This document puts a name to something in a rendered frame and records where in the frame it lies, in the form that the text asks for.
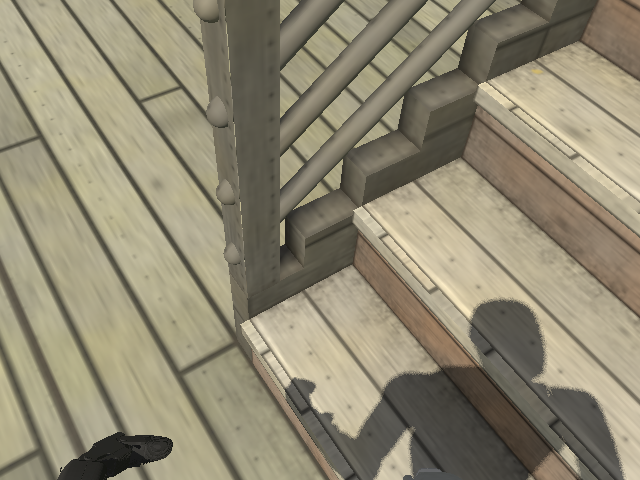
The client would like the robot right shin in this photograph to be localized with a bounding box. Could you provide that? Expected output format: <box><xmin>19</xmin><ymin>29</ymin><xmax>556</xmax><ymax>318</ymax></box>
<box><xmin>415</xmin><ymin>468</ymin><xmax>442</xmax><ymax>477</ymax></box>

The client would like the left robot hand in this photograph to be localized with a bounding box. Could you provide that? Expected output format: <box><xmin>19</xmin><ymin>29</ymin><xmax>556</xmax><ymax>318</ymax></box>
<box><xmin>57</xmin><ymin>432</ymin><xmax>173</xmax><ymax>480</ymax></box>

